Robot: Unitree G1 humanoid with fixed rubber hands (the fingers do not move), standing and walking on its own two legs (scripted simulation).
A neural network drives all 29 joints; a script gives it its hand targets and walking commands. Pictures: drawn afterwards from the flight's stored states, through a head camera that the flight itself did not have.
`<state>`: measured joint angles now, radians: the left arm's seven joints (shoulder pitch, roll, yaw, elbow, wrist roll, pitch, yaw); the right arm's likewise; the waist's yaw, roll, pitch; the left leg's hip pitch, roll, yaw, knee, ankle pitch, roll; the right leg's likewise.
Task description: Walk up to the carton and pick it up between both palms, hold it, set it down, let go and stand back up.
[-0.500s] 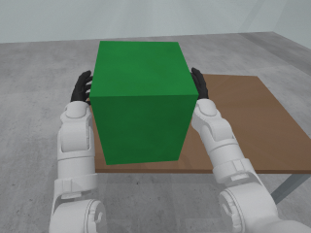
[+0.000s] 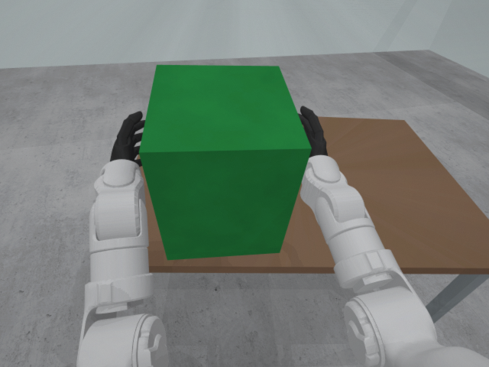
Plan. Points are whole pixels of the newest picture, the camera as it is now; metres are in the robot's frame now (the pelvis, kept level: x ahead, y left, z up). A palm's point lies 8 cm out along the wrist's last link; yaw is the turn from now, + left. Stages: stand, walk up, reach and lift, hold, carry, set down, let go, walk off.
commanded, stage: hold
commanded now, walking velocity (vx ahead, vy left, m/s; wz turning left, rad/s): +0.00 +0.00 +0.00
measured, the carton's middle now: (222, 164) +0.39 +0.01 +0.16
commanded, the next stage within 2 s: set down in 0.44 s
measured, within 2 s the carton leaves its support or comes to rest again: neither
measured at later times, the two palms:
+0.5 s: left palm (126, 161) +0.36 +0.16 +0.19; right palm (313, 154) +0.36 -0.13 +0.20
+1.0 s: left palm (138, 178) +0.38 +0.15 +0.14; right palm (306, 171) +0.38 -0.14 +0.14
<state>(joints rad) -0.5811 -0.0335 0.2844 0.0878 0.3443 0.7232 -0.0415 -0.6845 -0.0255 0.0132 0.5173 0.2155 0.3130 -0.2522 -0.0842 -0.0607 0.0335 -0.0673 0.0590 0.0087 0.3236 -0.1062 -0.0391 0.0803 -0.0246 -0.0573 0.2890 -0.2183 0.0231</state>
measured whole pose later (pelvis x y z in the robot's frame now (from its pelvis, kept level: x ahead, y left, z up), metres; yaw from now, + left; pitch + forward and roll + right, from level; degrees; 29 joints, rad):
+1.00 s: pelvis +0.01 +0.00 +0.00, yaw +0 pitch -6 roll +0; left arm -0.53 -0.07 0.28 0.27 0.35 0.39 -0.01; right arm -0.59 0.04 -0.13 0.68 0.02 -0.09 -0.16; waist -0.04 -0.08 0.06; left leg -0.08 0.06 0.01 0.31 -0.12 -0.05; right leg 0.07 -0.02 -0.06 0.26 -0.22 0.02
